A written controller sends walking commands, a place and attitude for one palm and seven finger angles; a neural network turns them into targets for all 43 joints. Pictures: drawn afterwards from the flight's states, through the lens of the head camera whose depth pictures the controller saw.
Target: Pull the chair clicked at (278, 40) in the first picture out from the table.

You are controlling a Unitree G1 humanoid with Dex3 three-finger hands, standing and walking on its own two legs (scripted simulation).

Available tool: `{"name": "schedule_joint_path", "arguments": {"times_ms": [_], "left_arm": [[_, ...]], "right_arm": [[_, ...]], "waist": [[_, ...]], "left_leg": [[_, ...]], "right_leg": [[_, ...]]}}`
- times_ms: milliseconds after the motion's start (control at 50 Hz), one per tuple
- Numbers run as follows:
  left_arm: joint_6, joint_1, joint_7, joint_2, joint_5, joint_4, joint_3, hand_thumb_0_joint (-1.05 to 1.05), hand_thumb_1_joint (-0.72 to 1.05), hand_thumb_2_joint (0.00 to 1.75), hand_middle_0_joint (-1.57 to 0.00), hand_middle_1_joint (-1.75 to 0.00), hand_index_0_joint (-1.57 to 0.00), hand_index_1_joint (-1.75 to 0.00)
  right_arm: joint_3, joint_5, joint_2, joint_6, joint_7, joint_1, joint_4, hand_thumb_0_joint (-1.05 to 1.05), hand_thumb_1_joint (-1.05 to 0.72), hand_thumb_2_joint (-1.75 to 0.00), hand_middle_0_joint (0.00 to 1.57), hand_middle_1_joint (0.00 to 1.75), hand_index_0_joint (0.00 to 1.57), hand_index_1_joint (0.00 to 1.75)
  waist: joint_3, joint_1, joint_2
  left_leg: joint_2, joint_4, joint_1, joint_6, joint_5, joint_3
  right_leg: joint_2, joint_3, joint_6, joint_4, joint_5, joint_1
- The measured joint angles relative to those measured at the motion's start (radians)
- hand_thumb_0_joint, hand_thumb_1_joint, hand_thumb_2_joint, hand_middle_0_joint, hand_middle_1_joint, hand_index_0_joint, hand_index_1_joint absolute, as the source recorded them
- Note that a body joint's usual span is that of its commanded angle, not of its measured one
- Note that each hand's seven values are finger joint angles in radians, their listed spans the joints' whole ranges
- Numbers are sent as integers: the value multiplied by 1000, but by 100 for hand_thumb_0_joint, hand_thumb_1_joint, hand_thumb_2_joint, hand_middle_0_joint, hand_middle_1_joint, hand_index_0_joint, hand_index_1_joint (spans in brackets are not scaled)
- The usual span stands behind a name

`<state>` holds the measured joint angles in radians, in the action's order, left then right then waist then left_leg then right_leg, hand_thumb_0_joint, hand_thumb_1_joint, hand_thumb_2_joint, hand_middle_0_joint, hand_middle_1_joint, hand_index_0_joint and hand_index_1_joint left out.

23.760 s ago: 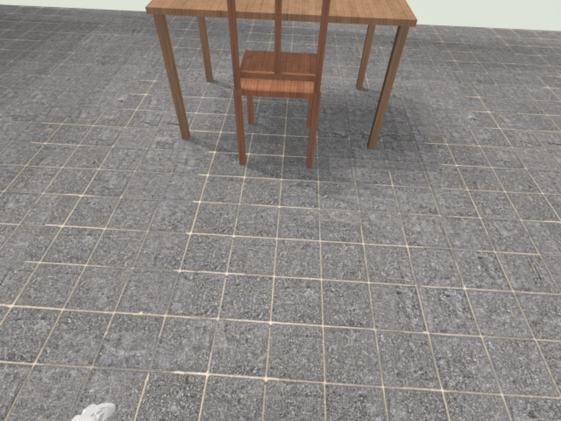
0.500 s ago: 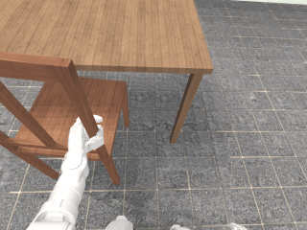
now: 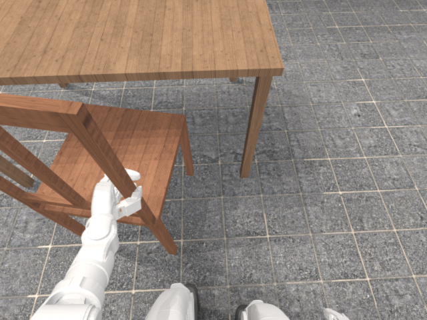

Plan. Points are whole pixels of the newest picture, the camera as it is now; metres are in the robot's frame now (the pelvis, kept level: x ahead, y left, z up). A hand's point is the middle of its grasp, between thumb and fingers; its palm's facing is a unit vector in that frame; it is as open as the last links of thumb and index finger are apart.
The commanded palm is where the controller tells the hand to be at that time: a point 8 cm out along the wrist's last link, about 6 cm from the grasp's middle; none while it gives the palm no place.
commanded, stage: step backward, pulling the chair out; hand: left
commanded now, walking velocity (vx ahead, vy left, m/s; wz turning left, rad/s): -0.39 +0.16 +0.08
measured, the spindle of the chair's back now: (41, 171) +0.40 +0.39 -0.03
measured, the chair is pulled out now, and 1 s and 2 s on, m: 0.13 0.25 0.46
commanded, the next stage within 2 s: none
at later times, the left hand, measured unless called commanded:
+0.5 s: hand (135, 225) +0.29 +0.17 -0.06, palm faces +0.07 -0.98 -0.20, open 5.8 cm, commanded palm +0.26 +0.22 -0.05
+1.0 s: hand (139, 258) +0.23 +0.15 -0.06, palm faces +0.06 -0.97 -0.22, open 6.0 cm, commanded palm +0.20 +0.20 -0.05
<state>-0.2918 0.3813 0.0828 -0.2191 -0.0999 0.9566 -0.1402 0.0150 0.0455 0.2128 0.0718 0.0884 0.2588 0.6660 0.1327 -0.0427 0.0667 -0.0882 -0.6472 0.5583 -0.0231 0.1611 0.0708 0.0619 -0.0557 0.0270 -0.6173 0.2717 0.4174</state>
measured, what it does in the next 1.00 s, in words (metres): walks backwards: right foot, then left foot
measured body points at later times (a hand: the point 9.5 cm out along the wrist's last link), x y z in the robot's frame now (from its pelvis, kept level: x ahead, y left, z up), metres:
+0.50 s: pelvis -0.07 +0.01 +0.00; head +0.01 +0.01 +0.44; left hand +0.28 +0.22 -0.04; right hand +0.04 -0.22 -0.13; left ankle +0.07 +0.12 -0.72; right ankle -0.08 -0.13 -0.72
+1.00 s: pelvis -0.14 -0.01 +0.00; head -0.04 -0.02 +0.44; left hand +0.22 +0.20 -0.04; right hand -0.03 -0.27 -0.12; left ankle -0.08 +0.13 -0.72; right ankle -0.11 -0.13 -0.72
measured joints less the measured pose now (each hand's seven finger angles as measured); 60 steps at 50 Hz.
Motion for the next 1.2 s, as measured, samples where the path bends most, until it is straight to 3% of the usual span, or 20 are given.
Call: {"name": "schedule_joint_path", "arguments": {"times_ms": [120, 160, 200, 260, 300, 380, 480, 520, 600, 700, 740, 800, 860, 920, 980, 1060, 1140, 1200], "left_arm": [[-12, 6, 24, 44, 12, 96, 46, 3, 62, 75, -20, -98, -49, -145], [-5, 11, 29, 57, 21, 113, 69, 3, 62, 74, -20, -98, -49, -145], [7, 29, 28, 63, 34, 124, 96, 3, 62, 73, -19, -100, -49, -145], [25, 54, 22, 46, 40, 128, 140, 2, 61, 73, -19, -105, -50, -145], [35, 67, 19, 33, 38, 125, 150, 2, 61, 73, -18, -107, -50, -145], [49, 87, 13, 16, 30, 108, 132, 2, 61, 74, -18, -108, -50, -145], [52, 93, 4, -11, 26, 79, 95, 2, 58, 76, -20, -108, -49, -145], [52, 95, 2, -19, 21, 65, 72, 3, 57, 77, -22, -108, -49, -145], [44, 84, -5, -8, 15, 52, 25, 4, 56, 78, -24, -106, -49, -145], [18, 19, 6, 9, 42, 49, 18, 4, 56, 77, -24, -106, -49, -145], [23, 15, 9, 26, 62, 59, 28, 4, 56, 77, -23, -107, -49, -145], [46, 46, 7, 34, 86, 75, 69, 3, 55, 76, -24, -113, -50, -145], [72, 91, 5, 13, 77, 75, 95, 3, 56, 76, -22, -115, -50, -145], [90, 109, -1, -12, 63, 64, 93, 3, 56, 75, -21, -115, -50, -145], [95, 104, -8, -29, 51, 48, 64, 4, 55, 76, -22, -114, -49, -145], [84, 81, -12, -25, 31, 25, 20, 5, 54, 76, -24, -111, -49, -145], [72, 56, -8, -3, 40, 17, 17, 6, 54, 77, -25, -110, -49, -145], [76, 54, 0, 34, 58, 21, 34, 6, 54, 76, -24, -111, -49, -145]], "right_arm": [[-24, 10, 74, -33, 21, -5, 67, 1, -90, -90, 20, 30, 21, 30], [-31, 11, 98, -49, 29, -10, 86, 1, -90, -90, 20, 30, 21, 30], [-36, 12, 116, -64, 38, -12, 90, 1, -90, -90, 20, 30, 21, 30], [-35, 18, 105, -74, 44, -25, 80, 1, -90, -90, 20, 30, 20, 30], [-25, 11, 85, -83, 44, -33, 61, 1, -90, -90, 20, 30, 20, 30], [0, -13, 34, -104, 34, -53, 33, 1, -90, -90, 20, 30, 20, 30], [29, -31, -25, -129, 11, -61, 23, 1, -90, -90, 20, 30, 21, 30], [33, -34, -33, -135, 1, -66, 25, 1, -90, -90, 20, 30, 21, 30], [16, -30, -18, -133, -11, -58, 42, 0, -90, -89, 21, 31, 21, 30], [-12, -26, 36, -100, 4, -38, 95, 0, -91, -89, 21, 31, 21, 30], [-20, -27, 72, -99, 15, -28, 109, 0, -91, -89, 20, 31, 21, 30], [-37, -22, 115, -96, 33, -22, 116, 1, -91, -90, 20, 30, 21, 30], [-45, -22, 104, -83, 27, -45, 92, 1, -91, -90, 20, 30, 20, 30], [-40, -35, 73, -84, 12, -56, 46, 1, -91, -90, 20, 30, 20, 30], [-28, -37, 36, -85, -12, -64, 15, 1, -91, -90, 20, 30, 20, 30], [-14, -27, 9, -77, -30, -79, 1, 0, -90, -90, 20, 30, 20, 30], [-9, -16, 6, -60, -17, -76, 24, 1, -90, -90, 20, 30, 21, 30], [-7, -22, 33, -56, -3, -73, 49, 1, -90, -90, 20, 30, 21, 30]], "waist": [[-30, -1, -3], [-43, -10, -5], [-43, -11, -4], [-37, 7, -34], [-33, 13, -48], [-9, 15, -47], [17, 27, -33], [38, 30, -13], [93, 10, 56], [43, 12, -12], [13, 4, -20], [-16, -15, -21], [12, 11, -66], [27, 14, -82], [35, 10, -73], [73, -6, -5], [58, -12, -17], [35, -19, -22]], "left_leg": [[55, -55, -41, 26, 170, -61], [66, -22, -67, 24, 124, -68], [68, 24, -79, 7, -12, -61], [76, 29, -81, -22, -6, -35], [74, 37, -76, -26, -8, -22], [59, 56, -62, -25, -41, -15], [26, 58, -28, -9, -70, -10], [4, 53, -14, 2, -81, -15], [-36, 47, -15, 24, -95, -67], [62, -213, -21, 53, 202, -109], [78, -169, -82, 55, 219, -119], [79, 8, -168, 42, 96, -133], [94, 19, -165, 36, 105, -107], [84, 33, -152, 43, 85, -101], [64, 35, -130, 58, 65, -107], [12, 26, -109, 77, 43, -143], [70, -218, -56, 70, 259, -157], [90, -233, -90, 66, 302, -149]], "right_leg": [[-31, -4, -7, 13, -13, -32], [-47, -6, -18, 19, -19, -36], [-56, -12, -30, 20, -25, -39], [-66, 11, -37, -5, -16, -18], [-63, 27, -26, -48, 67, 9], [-55, 52, -12, -149, 172, 34], [-59, 63, -17, -110, 201, -35], [-50, 54, -29, -67, 158, -56], [-8, 3, -38, 20, -5, -103], [-55, 40, -31, 5, 13, -78], [-76, 38, -41, 11, 7, -67], [-107, 13, -61, -21, 19, -31], [-119, 46, -58, -23, -18, -12], [-101, 59, -39, -65, 66, 2], [-75, 55, -27, -34, 47, -23], [-20, 22, -11, 41, -38, -44], [-44, 25, 0, 46, -57, -18], [-79, 16, -11, 55, -73, -1]]}}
